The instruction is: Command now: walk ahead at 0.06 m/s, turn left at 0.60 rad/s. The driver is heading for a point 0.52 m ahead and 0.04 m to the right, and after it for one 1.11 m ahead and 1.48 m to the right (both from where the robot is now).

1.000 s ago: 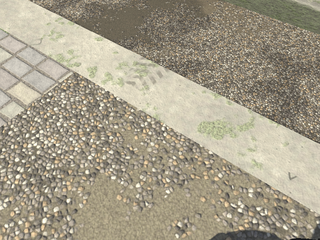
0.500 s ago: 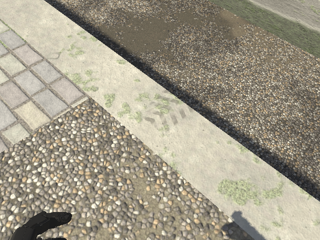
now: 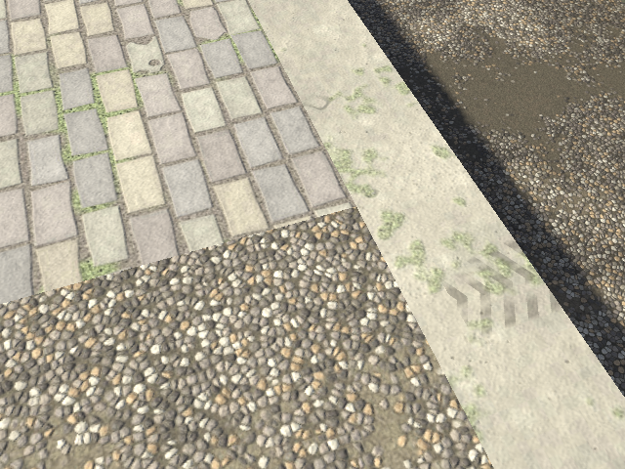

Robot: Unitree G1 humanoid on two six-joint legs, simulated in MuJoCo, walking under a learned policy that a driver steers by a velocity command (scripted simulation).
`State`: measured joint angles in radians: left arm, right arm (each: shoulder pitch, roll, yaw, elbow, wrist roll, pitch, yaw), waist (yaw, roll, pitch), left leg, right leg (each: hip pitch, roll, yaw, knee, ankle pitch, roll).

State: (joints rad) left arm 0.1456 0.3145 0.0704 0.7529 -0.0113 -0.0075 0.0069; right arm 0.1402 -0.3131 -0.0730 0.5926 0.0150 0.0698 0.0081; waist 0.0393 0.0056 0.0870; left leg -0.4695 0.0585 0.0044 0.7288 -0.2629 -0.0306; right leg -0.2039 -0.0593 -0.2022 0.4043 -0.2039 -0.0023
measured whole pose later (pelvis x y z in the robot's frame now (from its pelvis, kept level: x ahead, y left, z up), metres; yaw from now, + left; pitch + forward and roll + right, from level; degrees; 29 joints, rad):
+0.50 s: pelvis +0.05 +0.01 -0.01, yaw +12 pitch +0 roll +0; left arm 0.14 0.28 0.05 0.75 0.01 0.01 0.00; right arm 0.13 -0.27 -0.04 0.65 -0.01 0.03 -0.01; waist 0.01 0.01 0.04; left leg -0.32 -0.07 -0.10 0.57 -0.25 0.02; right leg -0.26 -0.01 0.01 0.54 -0.27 0.01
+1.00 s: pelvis +0.08 +0.00 -0.01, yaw +13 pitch -1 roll +0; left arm 0.23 0.26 0.01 0.82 -0.01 -0.02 0.01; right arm 0.24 -0.26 -0.06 0.86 0.01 0.00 -0.03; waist 0.00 -0.01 0.00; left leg -0.28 -0.02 -0.06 0.64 -0.38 0.01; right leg -0.17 0.01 -0.02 0.51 -0.34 -0.04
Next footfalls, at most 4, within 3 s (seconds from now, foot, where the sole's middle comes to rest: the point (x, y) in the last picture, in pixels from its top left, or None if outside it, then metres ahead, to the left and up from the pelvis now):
0.06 left None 0.10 0.13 -0.78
0.48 right None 0.11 -0.11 -0.78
1.62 right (351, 432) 0.51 -0.05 -0.78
2.10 left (296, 300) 0.82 0.09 -0.78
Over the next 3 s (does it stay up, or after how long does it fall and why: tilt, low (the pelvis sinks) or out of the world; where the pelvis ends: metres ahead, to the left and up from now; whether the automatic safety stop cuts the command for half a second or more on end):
stays up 0.93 -0.19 -0.01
